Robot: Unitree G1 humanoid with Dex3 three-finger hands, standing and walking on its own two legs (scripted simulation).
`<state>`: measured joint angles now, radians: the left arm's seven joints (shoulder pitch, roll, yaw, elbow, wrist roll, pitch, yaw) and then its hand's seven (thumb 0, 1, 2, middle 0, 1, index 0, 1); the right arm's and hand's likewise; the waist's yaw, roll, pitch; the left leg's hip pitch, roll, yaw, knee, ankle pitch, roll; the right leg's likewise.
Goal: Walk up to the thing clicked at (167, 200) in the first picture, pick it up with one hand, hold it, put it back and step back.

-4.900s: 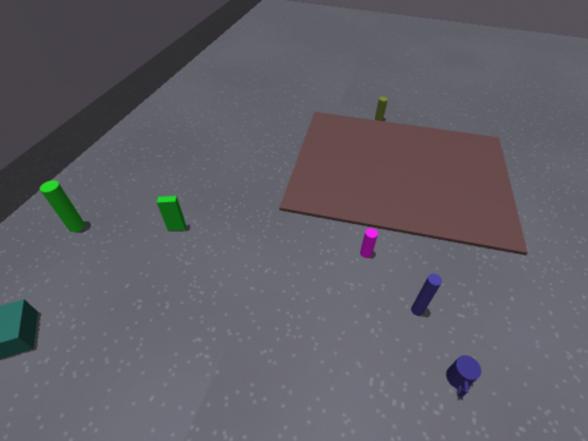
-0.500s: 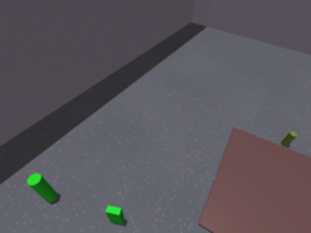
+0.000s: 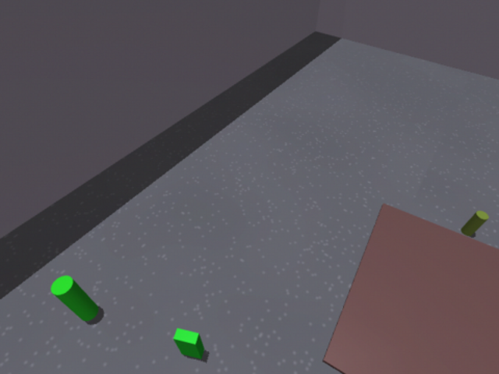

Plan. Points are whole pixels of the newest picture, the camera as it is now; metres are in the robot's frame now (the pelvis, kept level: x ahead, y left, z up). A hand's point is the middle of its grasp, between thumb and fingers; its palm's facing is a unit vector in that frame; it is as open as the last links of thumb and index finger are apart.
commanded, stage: walk up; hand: left
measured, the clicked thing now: (189, 344) +0.37 +0.21 -0.69
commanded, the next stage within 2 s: stand in 0.30 s
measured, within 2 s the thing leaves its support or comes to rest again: neither
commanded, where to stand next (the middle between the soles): +0.04 +0.00 m, yaw -2 degrees
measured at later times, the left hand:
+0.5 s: hand out of the picture +0.09 +0.25 -0.15, palm faces -0.03 -0.94 -0.34, open 7.4 cm
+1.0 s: hand out of the picture +0.05 +0.24 -0.15, palm faces -0.04 -0.94 -0.34, open 7.4 cm
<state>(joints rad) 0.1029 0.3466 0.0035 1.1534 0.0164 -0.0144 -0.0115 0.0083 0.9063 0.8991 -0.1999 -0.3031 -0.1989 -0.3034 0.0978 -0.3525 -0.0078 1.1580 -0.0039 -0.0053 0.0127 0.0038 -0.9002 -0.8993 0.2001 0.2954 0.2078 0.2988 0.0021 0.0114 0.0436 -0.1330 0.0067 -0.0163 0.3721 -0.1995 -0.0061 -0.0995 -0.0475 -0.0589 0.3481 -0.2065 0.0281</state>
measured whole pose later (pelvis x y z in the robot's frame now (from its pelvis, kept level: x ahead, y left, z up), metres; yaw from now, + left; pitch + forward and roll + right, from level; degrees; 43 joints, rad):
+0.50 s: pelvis +0.00 +0.00 +0.00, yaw +0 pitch -2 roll +0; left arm 0.07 0.35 0.00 1.13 0.01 -0.01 -0.01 0.01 0.91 0.90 -0.20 -0.30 -0.20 -0.30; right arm 0.07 -0.35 -0.01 1.14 0.00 -0.01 0.00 0.00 -0.90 -0.90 0.20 0.30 0.21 0.30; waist -0.01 0.01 0.06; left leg -0.11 0.01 -0.01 0.32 -0.17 -0.01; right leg -0.09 -0.04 -0.05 0.31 -0.18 0.02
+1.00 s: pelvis -0.02 -0.01 +0.00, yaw +0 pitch -2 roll +0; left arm 0.13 0.35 0.00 1.14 0.02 0.00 -0.01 0.01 0.91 0.90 -0.20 -0.30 -0.20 -0.30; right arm 0.11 -0.35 -0.01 1.16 -0.01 0.00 0.01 0.00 -0.90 -0.90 0.20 0.30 0.21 0.30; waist 0.00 0.01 0.05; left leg -0.13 0.02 -0.01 0.32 -0.15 -0.02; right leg -0.11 -0.03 -0.06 0.33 -0.17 0.01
